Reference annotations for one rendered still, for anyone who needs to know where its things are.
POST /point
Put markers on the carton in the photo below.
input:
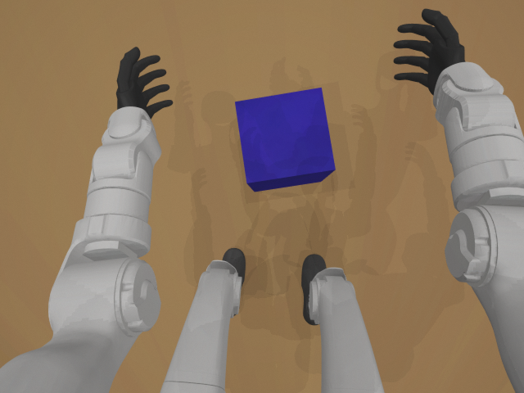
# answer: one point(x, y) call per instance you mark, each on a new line
point(285, 140)

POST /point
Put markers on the right robot upper arm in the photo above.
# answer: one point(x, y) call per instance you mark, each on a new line
point(485, 249)

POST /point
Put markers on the robot left forearm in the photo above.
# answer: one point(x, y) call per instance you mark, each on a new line
point(115, 223)

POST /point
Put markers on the left robot foot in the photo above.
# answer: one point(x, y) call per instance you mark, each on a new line
point(237, 259)

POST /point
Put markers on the robot right hand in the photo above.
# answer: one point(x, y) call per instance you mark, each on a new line
point(443, 50)

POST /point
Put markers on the robot right forearm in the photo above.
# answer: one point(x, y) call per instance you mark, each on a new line
point(483, 136)

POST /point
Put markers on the robot left thigh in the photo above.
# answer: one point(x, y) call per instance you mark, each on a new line
point(199, 361)

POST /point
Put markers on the left robot upper arm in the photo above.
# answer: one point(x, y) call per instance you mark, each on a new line
point(97, 310)

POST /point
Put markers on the robot left hand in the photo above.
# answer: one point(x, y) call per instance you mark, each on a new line
point(130, 86)

